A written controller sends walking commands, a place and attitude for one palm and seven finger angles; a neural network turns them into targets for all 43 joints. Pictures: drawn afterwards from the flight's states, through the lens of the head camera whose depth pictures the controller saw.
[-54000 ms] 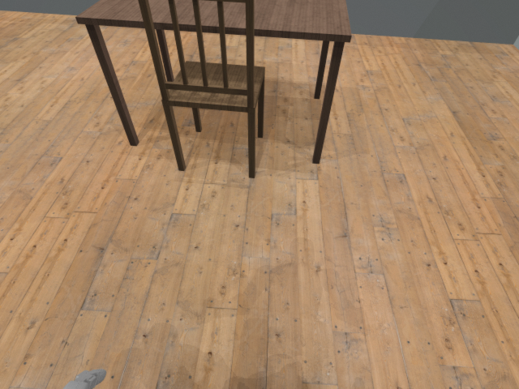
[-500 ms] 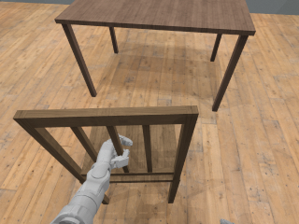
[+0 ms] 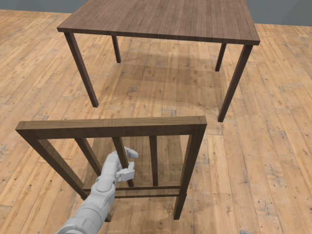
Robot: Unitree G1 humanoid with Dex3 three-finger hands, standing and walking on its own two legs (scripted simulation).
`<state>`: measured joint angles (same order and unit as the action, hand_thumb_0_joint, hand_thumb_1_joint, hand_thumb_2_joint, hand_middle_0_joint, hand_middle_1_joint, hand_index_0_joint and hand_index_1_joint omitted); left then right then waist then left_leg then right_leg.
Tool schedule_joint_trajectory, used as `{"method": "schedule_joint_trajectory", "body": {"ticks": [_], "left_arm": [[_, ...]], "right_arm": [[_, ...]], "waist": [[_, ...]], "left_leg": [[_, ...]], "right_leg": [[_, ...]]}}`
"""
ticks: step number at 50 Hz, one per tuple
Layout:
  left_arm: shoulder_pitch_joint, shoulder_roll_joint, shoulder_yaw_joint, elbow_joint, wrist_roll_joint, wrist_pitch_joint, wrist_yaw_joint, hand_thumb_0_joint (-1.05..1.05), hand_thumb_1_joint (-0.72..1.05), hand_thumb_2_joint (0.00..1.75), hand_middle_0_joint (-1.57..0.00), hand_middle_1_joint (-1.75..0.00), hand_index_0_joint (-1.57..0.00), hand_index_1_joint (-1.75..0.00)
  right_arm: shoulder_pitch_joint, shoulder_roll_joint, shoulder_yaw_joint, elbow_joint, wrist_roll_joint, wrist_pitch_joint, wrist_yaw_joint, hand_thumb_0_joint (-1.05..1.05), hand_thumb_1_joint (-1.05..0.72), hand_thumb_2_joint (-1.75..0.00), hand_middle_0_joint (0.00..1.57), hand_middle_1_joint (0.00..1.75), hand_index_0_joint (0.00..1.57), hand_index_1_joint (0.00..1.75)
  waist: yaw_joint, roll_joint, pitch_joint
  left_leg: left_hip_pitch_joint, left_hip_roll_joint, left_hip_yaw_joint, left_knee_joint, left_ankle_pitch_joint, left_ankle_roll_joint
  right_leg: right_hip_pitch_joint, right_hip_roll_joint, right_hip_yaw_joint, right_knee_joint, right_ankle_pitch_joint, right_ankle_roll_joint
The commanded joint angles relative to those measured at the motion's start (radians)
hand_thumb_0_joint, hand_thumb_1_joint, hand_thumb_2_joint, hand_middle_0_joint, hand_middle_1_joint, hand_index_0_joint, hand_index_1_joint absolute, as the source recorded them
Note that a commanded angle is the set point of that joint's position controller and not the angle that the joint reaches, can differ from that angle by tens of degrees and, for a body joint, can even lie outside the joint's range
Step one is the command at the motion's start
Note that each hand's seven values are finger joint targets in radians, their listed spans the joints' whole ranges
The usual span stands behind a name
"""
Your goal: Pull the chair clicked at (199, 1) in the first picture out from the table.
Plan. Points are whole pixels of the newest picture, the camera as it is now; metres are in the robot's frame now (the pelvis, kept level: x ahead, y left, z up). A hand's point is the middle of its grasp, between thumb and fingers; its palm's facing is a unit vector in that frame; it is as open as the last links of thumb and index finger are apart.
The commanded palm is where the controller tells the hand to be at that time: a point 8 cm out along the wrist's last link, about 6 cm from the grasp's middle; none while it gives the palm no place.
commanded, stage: open the thumb and straighten the fingers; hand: left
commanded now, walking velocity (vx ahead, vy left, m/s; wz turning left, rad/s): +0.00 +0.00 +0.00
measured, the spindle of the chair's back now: (125, 164) +0.33 +0.11 -0.07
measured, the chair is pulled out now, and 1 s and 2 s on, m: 0.67 0.67 0.67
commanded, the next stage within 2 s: draw the fingers out of the gap in 0.84 s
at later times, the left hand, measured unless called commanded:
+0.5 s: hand (124, 167) +0.32 +0.11 -0.06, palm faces -0.06 -0.99 -0.12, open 12.2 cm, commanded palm +0.29 +0.16 -0.04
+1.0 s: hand (125, 169) +0.31 +0.11 -0.07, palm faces -0.06 -0.99 -0.11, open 17.4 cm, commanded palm +0.29 +0.16 -0.05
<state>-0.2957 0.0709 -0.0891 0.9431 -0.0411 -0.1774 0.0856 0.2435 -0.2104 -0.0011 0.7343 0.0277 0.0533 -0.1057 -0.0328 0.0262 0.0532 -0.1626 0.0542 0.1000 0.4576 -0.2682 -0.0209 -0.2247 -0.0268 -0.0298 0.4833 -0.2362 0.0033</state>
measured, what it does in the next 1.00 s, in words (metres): stands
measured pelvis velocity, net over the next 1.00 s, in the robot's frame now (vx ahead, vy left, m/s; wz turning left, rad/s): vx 0.01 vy -0.01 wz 0.06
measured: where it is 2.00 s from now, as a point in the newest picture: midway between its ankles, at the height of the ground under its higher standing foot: outside the picture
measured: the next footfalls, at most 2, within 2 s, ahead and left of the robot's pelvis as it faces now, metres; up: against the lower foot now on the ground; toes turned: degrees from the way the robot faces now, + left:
none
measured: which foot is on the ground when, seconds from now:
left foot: down 0.00-1.00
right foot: down 0.00-1.00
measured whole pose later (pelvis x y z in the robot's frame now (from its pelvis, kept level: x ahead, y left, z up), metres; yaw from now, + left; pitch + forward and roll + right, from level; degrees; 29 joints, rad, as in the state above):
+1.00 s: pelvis +0.01 -0.01 -0.03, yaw +3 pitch +9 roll +1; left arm -0.12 0.13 -0.05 0.48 -0.06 0.03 0.02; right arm 0.25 -0.27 0.00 0.60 0.03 -0.01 -0.03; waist -0.07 0.03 -0.05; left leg -0.51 0.05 0.04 0.77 -0.41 -0.02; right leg -0.54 -0.06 -0.07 0.79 -0.39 0.00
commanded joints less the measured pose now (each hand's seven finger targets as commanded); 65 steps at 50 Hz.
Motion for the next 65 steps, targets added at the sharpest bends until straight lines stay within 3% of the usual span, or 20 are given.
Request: {"method": "schedule_joint_trajectory", "body": {"ticks": [1, 4, 5, 6, 7, 9, 10, 12, 14, 16, 17, 20, 25, 29, 31, 35, 41, 49, 56, 65], "left_arm": [[-0.199, 0.103, 0.016, -0.100, 0.010, -0.027, 0.005, 0.00, 0.90, 0.90, -0.50, -1.45, -0.50, -1.45], [-0.220, 0.089, 0.005, -0.103, 0.011, -0.031, 0.002, 0.00, 0.90, 0.90, -0.50, -1.45, -0.50, -1.45], [-0.309, 0.155, 0.039, -0.322, 0.011, -0.050, 0.007, 0.00, 0.90, 0.90, -0.50, -1.45, -0.50, -1.45], [-0.178, 0.059, 0.015, -0.180, -0.052, -0.029, -0.008, 0.00, 0.78, 0.84, -0.50, -1.45, -0.50, -1.45], [-0.208, 0.121, 0.063, -0.235, -0.049, -0.057, -0.017, 0.00, 0.66, 0.78, -0.50, -1.45, -0.50, -1.45], [-0.219, 0.186, 0.118, -0.327, -0.041, -0.081, -0.022, 0.00, 0.42, 0.67, -0.50, -1.45, -0.50, -1.45], [-0.167, 0.190, 0.106, -0.348, -0.027, -0.082, -0.026, 0.00, 0.30, 0.61, -0.50, -1.45, -0.50, -1.45], [-0.222, 0.167, 0.063, -0.448, -0.002, -0.088, -0.034, 0.00, 0.05, 0.49, -0.50, -1.45, -0.50, -1.45], [-0.208, 0.144, 0.035, -0.459, 0.012, -0.064, -0.041, 0.00, -0.19, 0.37, -0.50, -1.45, -0.50, -1.45], [-0.179, 0.108, 0.011, -0.454, 0.004, -0.021, -0.042, 0.00, -0.43, 0.26, -0.47, -1.38, -0.47, -1.38], [-0.188, 0.179, 0.086, -0.395, -0.001, 0.004, -0.037, 0.00, -0.55, 0.20, -0.45, -1.30, -0.45, -1.30], [-0.162, 0.144, 0.086, -0.429, -0.028, 0.044, -0.038, 0.00, -0.55, 0.20, -0.38, -1.09, -0.38, -1.09], [-0.109, 0.069, 0.018, -0.551, -0.045, 0.048, -0.061, 0.00, -0.55, 0.20, -0.25, -0.73, -0.25, -0.73], [-0.074, 0.110, 0.046, -0.549, -0.024, 0.074, -0.057, 0.00, -0.55, 0.20, -0.15, -0.43, -0.15, -0.43], [-0.117, 0.184, 0.103, -0.545, -0.008, 0.086, -0.043, 0.00, -0.55, 0.20, -0.10, -0.29, -0.10, -0.29], [-0.114, 0.180, 0.105, -0.602, -0.004, 0.101, -0.037, 0.00, -0.55, 0.20, 0.00, 0.00, 0.00, 0.00], [-0.033, 0.094, 0.024, -0.649, -0.029, 0.127, -0.066, 0.00, -0.55, 0.20, 0.00, 0.00, 0.00, 0.00], [0.024, 0.178, 0.099, -0.660, -0.022, 0.162, -0.065, 0.00, -0.55, 0.20, 0.00, 0.00, 0.00, 0.00], [0.182, 0.176, 0.067, -0.817, -0.034, 0.162, -0.084, 0.00, -0.55, 0.20, 0.00, 0.00, 0.00, 0.00], [0.392, 0.174, 0.030, -0.964, -0.029, 0.185, -0.073, 0.00, -0.55, 0.20, 0.00, 0.00, 0.00, 0.00]], "right_arm": [[-0.030, -0.126, -0.040, -0.111, -0.001, -0.036, -0.010, 0.00, -0.90, -0.90, 0.20, 0.30, 0.20, 0.30], [-0.036, -0.122, -0.039, -0.110, -0.001, -0.031, -0.008, 0.00, -0.90, -0.90, 0.20, 0.30, 0.20, 0.30], [-0.046, -0.118, -0.040, -0.131, -0.002, -0.039, -0.008, 0.00, -0.90, -0.90, 0.20, 0.30, 0.20, 0.30], [0.000, -0.164, -0.041, -0.101, 0.029, -0.057, 0.028, 0.00, -0.90, -0.90, 0.20, 0.30, 0.20, 0.30], [-0.019, -0.179, -0.041, -0.104, 0.029, -0.072, 0.043, 0.00, -0.90, -0.90, 0.20, 0.30, 0.20, 0.30], [-0.020, -0.173, -0.047, -0.118, 0.020, -0.092, 0.054, 0.00, -0.90, -0.90, 0.20, 0.30, 0.20, 0.30], [-0.017, -0.170, -0.045, -0.123, 0.020, -0.098, 0.064, 0.00, -0.90, -0.90, 0.20, 0.30, 0.20, 0.30], [-0.007, -0.158, -0.045, -0.140, 0.014, -0.115, 0.078, 0.00, -0.90, -0.90, 0.20, 0.30, 0.20, 0.30], [0.001, -0.159, -0.048, -0.146, 0.015, -0.120, 0.090, 0.00, -0.90, -0.90, 0.20, 0.30, 0.20, 0.30], [0.009, -0.164, -0.052, -0.157, 0.019, -0.123, 0.099, 0.00, -0.90, -0.90, 0.20, 0.30, 0.20, 0.30], [0.018, -0.183, -0.055, -0.149, 0.017, -0.115, 0.097, 0.00, -0.90, -0.90, 0.20, 0.30, 0.20, 0.30], [0.019, -0.183, -0.056, -0.177, 0.015, -0.115, 0.097, 0.00, -0.90, -0.90, 0.20, 0.30, 0.20, 0.30], [0.021, -0.180, -0.065, -0.210, 0.015, -0.131, 0.090, 0.00, -0.90, -0.90, 0.20, 0.30, 0.20, 0.30], [0.036, -0.188, -0.067, -0.210, 0.012, -0.126, 0.087, 0.00, -0.90, -0.90, 0.20, 0.30, 0.20, 0.30], [0.039, -0.195, -0.062, -0.205, 0.010, -0.116, 0.083, 0.00, -0.90, -0.90, 0.20, 0.30, 0.20, 0.30], [0.033, -0.183, -0.056, -0.228, 0.004, -0.111, 0.079, 0.00, -0.90, -0.90, 0.20, 0.30, 0.20, 0.30], [0.028, -0.174, -0.055, -0.248, 0.010, -0.122, 0.072, 0.00, -0.90, -0.90, 0.20, 0.30, 0.20, 0.30], [0.015, -0.185, -0.051, -0.274, 0.008, -0.103, 0.066, 0.00, -0.90, -0.90, 0.20, 0.30, 0.20, 0.30], [-0.018, -0.181, -0.049, -0.316, 0.016, -0.114, 0.060, 0.00, -0.90, -0.90, 0.20, 0.30, 0.20, 0.30], [-0.043, -0.181, -0.043, -0.354, 0.016, -0.140, 0.051, 0.00, -0.90, -0.90, 0.20, 0.30, 0.20, 0.30]], "waist": [[0.018, -0.068, -0.209], [0.016, -0.088, -0.208], [0.018, -0.063, -0.219], [-0.070, -0.250, -0.184], [-0.041, -0.301, -0.174], [-0.041, -0.185, -0.239], [-0.025, -0.100, -0.246], [-0.042, 0.026, -0.299], [-0.047, 0.077, -0.326], [-0.050, 0.038, -0.320], [-0.047, 0.010, -0.299], [-0.041, -0.069, -0.336], [-0.044, -0.090, -0.395], [-0.042, -0.103, -0.349], [-0.044, -0.079, -0.326], [-0.034, -0.051, -0.363], [-0.050, -0.063, -0.397], [-0.032, -0.100, -0.371], [-0.022, -0.040, -0.378], [-0.019, -0.077, -0.327]], "left_leg": [[0.066, 0.096, -0.115, -0.047, 0.246, 0.044], [0.071, 0.094, -0.111, -0.039, 0.227, 0.043], [0.073, 0.094, -0.117, -0.050, 0.245, 0.046], [-0.065, 0.022, -0.064, -0.031, 0.149, 0.051], [-0.123, 0.019, -0.052, -0.006, 0.120, 0.055], [-0.139, -0.003, -0.046, 0.020, 0.096, 0.058], [-0.145, -0.009, -0.045, 0.025, 0.095, 0.052], [-0.106, -0.016, -0.043, 0.049, 0.109, 0.048], [-0.092, -0.016, -0.051, 0.074, 0.143, 0.044], [-0.108, -0.017, -0.062, 0.085, 0.134, 0.042], [-0.151, -0.020, -0.063, 0.096, 0.109, 0.041], [-0.187, -0.025, -0.066, 0.106, 0.100, 0.042], [-0.169, -0.018, -0.067, 0.150, 0.199, 0.040], [-0.204, -0.020, -0.070, 0.173, 0.176, 0.043], [-0.225, -0.023, -0.074, 0.180, 0.166, 0.042], [-0.230, -0.028, -0.072, 0.198, 0.182, 0.044], [-0.203, -0.022, -0.075, 0.229, 0.237, 0.043], [-0.280, -0.035, -0.072, 0.240, 0.148, 0.044], [-0.271, -0.033, -0.071, 0.249, 0.160, 0.044], [-0.305, -0.037, -0.088, 0.270, 0.119, 0.044]], "right_leg": [[0.048, -0.104, 0.099, -0.062, 0.243, -0.032], [0.036, -0.111, 0.113, -0.067, 0.238, -0.038], [0.068, -0.110, 0.105, -0.063, 0.257, -0.033], [0.028, -0.049, -0.028, -0.048, 0.209, -0.007], [0.018, -0.047, -0.017, -0.023, 0.212, -0.006], [0.028, -0.049, 0.006, 0.000, 0.214, -0.005], [0.029, -0.054, 0.002, 0.014, 0.203, -0.012], [-0.028, -0.042, -0.006, 0.033, 0.187, -0.017], [-0.067, -0.032, -0.018, 0.060, 0.192, -0.023], [-0.087, -0.024, -0.030, 0.067, 0.173, -0.021], [-0.102, -0.021, -0.027, 0.080, 0.166, -0.018], [-0.080, -0.016, -0.032, 0.097, 0.173, -0.013], [-0.091, -0.013, -0.041, 0.147, 0.249, -0.013], [-0.138, -0.011, -0.039, 0.167, 0.231, -0.006], [-0.155, -0.012, -0.034, 0.178, 0.226, -0.008], [-0.132, -0.015, -0.030, 0.195, 0.249, -0.010], [-0.140, -0.014, -0.038, 0.207, 0.298, -0.005], [-0.145, -0.020, -0.028, 0.214, 0.240, -0.002], [-0.136, -0.025, -0.025, 0.218, 0.243, -0.006], [-0.177, -0.028, -0.036, 0.232, 0.183, -0.006]]}}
